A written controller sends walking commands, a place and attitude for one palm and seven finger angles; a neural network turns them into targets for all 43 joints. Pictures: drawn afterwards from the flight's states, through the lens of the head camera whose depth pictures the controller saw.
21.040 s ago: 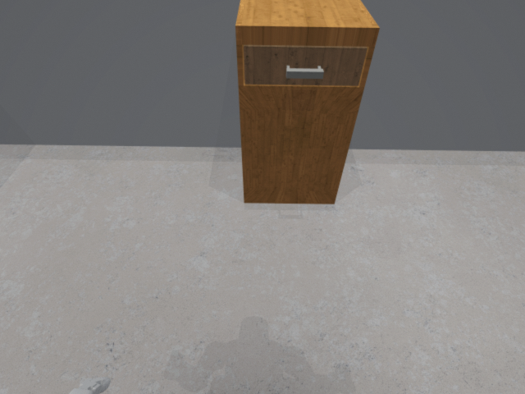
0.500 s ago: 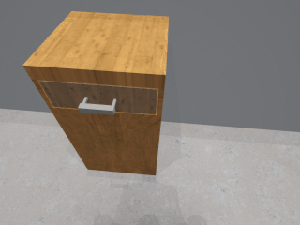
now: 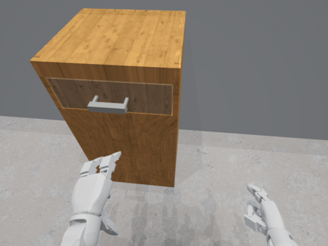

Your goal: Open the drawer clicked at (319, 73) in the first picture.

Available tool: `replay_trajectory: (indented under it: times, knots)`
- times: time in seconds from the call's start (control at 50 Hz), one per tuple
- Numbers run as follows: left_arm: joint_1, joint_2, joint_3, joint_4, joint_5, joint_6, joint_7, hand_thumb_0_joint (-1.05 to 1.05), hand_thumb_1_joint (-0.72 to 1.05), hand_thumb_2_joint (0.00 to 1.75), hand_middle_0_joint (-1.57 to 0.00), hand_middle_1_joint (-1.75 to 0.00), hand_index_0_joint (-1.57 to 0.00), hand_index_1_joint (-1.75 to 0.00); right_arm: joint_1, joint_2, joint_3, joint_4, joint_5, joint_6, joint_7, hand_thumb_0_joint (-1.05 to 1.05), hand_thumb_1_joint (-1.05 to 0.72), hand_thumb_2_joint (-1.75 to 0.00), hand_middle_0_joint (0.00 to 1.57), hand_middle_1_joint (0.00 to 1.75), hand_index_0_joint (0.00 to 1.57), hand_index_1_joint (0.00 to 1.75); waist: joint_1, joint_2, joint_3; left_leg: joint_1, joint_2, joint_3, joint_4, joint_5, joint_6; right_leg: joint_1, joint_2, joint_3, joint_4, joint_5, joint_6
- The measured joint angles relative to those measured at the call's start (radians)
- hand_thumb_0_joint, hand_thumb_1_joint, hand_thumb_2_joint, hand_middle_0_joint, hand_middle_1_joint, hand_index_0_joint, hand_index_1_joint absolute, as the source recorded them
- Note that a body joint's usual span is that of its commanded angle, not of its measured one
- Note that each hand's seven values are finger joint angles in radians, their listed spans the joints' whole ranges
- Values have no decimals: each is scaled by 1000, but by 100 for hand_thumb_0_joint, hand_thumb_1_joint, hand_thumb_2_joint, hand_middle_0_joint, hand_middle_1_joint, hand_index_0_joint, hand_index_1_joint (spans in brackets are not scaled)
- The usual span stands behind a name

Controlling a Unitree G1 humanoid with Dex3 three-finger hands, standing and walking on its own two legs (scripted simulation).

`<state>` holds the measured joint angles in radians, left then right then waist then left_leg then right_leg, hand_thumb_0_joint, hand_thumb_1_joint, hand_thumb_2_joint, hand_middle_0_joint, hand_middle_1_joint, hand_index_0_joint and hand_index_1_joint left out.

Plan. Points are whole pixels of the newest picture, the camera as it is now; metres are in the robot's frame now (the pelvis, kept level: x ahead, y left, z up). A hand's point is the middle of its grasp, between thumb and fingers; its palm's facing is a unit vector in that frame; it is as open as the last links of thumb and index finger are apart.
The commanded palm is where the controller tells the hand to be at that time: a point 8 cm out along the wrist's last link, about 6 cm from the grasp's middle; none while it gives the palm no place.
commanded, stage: raise the hand with hooked fingers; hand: left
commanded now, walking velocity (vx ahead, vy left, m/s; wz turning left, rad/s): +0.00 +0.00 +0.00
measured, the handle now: (109, 103) +0.55 +0.25 +0.00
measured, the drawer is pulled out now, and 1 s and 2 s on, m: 0.00 0.00 0.00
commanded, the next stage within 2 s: move the hooked fingers above the handle in 1.50 s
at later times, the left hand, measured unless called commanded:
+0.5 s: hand (77, 183) +0.25 +0.23 +0.03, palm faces -0.01 -0.11 -0.99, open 14.8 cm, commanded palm +0.22 +0.24 +0.09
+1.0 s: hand (57, 145) +0.30 +0.28 +0.10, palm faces +0.05 -0.06 -1.00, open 13.9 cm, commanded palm +0.28 +0.28 +0.16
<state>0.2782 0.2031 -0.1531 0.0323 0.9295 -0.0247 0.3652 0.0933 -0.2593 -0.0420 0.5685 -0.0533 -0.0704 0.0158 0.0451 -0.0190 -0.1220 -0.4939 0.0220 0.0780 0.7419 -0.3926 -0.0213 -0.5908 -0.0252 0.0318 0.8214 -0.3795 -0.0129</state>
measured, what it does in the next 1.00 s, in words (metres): stands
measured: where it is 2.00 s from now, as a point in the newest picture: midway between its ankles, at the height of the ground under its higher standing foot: outside the picture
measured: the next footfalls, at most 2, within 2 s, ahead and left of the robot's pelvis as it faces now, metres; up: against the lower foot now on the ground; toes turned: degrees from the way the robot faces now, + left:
none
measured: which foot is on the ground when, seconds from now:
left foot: down 0.00-1.00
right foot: down 0.00-1.00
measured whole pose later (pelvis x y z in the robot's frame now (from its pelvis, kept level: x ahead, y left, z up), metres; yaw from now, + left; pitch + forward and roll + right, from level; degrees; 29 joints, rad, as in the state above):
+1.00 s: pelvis +0.01 +0.03 +0.03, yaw +2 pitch +2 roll +0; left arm -0.04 0.46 -0.07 0.04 0.97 0.03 0.11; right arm 0.09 -0.22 0.01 0.61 -0.02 0.12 -0.02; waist 0.09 0.07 -0.02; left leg -0.25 0.00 0.03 0.52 -0.31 0.01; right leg -0.29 -0.05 -0.01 0.53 -0.28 0.02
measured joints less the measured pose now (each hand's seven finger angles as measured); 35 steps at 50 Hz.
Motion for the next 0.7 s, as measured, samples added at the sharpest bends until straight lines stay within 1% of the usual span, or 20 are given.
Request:
replay_trajectory:
  times: [0.04, 0.08, 0.12, 0.16, 0.18, 0.2, 0.24, 0.28, 0.32, 0.34, 0.4, 0.46, 0.5, 0.56, 0.64, 0.7]
  knots:
    - [43, 14, 0, -15, 78, -6, 26, -3, -50, 29, -19, -50, -19, -51, -12, 7, 2, -39, -4, 63, 18, 1, -91, -90, 20, 30, 20, 30, 20, -23, 9, -16, 9, 0, 20, -7, -7, -17, 9, 0, 20, -6, -9]
    - [89, 40, 1, -23, 135, 5, 55, -2, -49, 30, -20, -53, -20, -54, -19, 10, 2, -66, -8, 109, 27, 1, -91, -90, 20, 30, 20, 30, 38, -24, 24, -28, 16, -8, 43, -15, -12, -24, 14, -8, 35, -12, -15]
    - [117, 76, 11, -16, 175, 21, 83, -1, -49, 30, -21, -56, -21, -57, -26, 13, 3, -71, -17, 137, 27, 1, -91, -90, 20, 30, 20, 30, 54, -14, 35, -44, 19, -21, 67, -23, -14, -31, 16, -21, 50, -19, -18]
    - [116, 115, 32, 1, 198, 28, 100, -1, -49, 30, -22, -59, -22, -60, -34, 19, 7, -57, -27, 152, 21, 1, -91, -90, 20, 30, 20, 30, 66, 3, 42, -60, 18, -37, 89, -29, -14, -38, 14, -35, 63, -25, -19]
    - [101, 134, 43, 8, 199, 27, 101, -1, -49, 30, -22, -61, -22, -61, -38, 22, 9, -46, -32, 155, 16, 1, -91, -90, 20, 30, 20, 30, 69, 13, 47, -67, 17, -46, 99, -30, -12, -38, 11, -44, 68, -28, -19]
    - [80, 151, 53, 13, 191, 22, 99, -1, -49, 30, -23, -63, -23, -63, -41, 26, 12, -33, -36, 157, 10, 1, -91, -90, 20, 30, 20, 30, 70, 24, 53, -72, 15, -56, 108, -32, -10, -36, 9, -54, 71, -30, -19]
    - [27, 173, 71, 14, 155, 7, 83, -1, -50, 30, -24, -66, -24, -66, -46, 34, 20, -8, -38, 155, -3, 1, -91, -90, 20, 30, 20, 30, 67, 49, 64, -75, 11, -74, 117, -31, -6, -26, 4, -71, 68, -29, -17]
    - [-31, 175, 77, 6, 112, -1, 59, -1, -50, 30, -24, -69, -24, -69, -42, 45, 29, 13, -35, 150, -15, 1, -91, -90, 20, 30, 20, 30, 56, 69, 70, -71, 6, -86, 114, -26, -4, -13, -1, -82, 57, -24, -14]
    - [-85, 165, 76, 3, 86, -1, 31, -1, -50, 30, -25, -72, -25, -72, -32, 57, 38, 29, -29, 147, -23, 1, -91, -90, 20, 30, 20, 30, 44, 81, 70, -58, 3, -87, 97, -16, -4, 2, -4, -83, 37, -14, -9]
    - [-107, 159, 73, 4, 83, 2, 15, -1, -50, 30, -25, -73, -25, -73, -25, 63, 44, 34, -25, 150, -26, 1, -91, -90, 20, 30, 20, 30, 39, 83, 69, -48, 2, -83, 82, -10, -5, 11, -4, -79, 24, -7, -7]
    - [-143, 151, 68, 19, 91, 18, -36, -1, -50, 30, -25, -78, -25, -78, 5, 74, 61, 41, -9, 164, -28, 1, -91, -90, 20, 30, 20, 30, 25, 75, 66, -7, 2, -59, 25, 11, -2, 37, -1, -56, -24, 17, -1]
    - [-132, 158, 72, 23, 95, 29, -79, -1, -49, 30, -26, -82, -25, -82, 39, 70, 66, 40, 3, 170, -28, 1, -91, -90, 21, 30, 20, 30, 12, 65, 70, 40, 4, -37, -30, 28, 3, 74, 3, -36, -73, 39, 4]
    - [-114, 164, 78, 16, 92, 30, -96, -1, -49, 30, -26, -85, -26, -85, 58, 58, 59, 38, 6, 172, -30, 1, -90, -90, 21, 30, 20, 30, 5, 65, 78, 66, 4, -31, -55, 35, 7, 100, 4, -31, -102, 50, 8]
    - [-94, 175, 88, -4, 88, 17, -98, 0, -49, 30, -27, -89, -27, -90, 78, 34, 38, 42, 3, 170, -33, 1, -90, -90, 21, 30, 20, 30, 4, 69, 91, 92, 1, -32, -75, 39, 13, 133, 1, -32, -133, 59, 15]
    - [-99, 190, 102, -33, 85, -10, -78, -1, -49, 30, -28, -95, -28, -96, 83, 7, 9, 56, -3, 164, -34, 1, -91, -90, 20, 30, 20, 30, 13, 73, 97, 106, -7, -37, -83, 38, 22, 156, -8, -38, -152, 62, 24]
    - [-133, 196, 101, -34, 84, -6, -70, -1, -50, 30, -29, -100, -29, -100, 70, -2, -3, 64, 1, 165, -31, 1, -91, -90, 20, 30, 20, 30, 20, 77, 96, 114, -14, -41, -87, 38, 28, 169, -14, -41, -162, 62, 29]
